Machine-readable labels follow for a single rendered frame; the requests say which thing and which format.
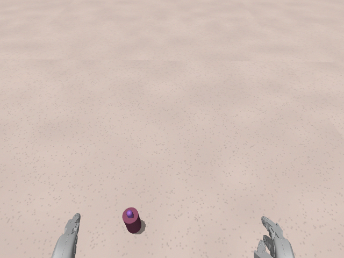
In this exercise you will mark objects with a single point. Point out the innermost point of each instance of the left robot hand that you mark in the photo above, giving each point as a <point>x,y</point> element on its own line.
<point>66,244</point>

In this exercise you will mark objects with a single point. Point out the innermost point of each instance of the bottle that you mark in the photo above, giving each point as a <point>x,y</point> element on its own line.
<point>132,220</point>

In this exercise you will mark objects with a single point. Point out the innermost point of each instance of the right robot hand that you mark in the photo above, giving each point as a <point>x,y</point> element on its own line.
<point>278,245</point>

